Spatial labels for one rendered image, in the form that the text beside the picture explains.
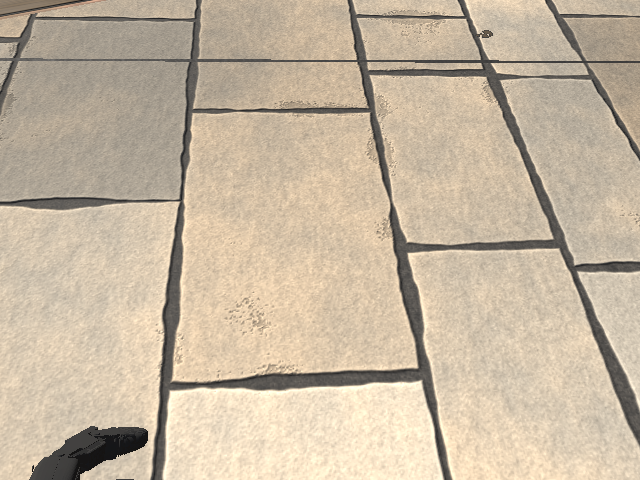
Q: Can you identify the robot left hand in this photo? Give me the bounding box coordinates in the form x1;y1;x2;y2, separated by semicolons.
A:
29;426;148;480

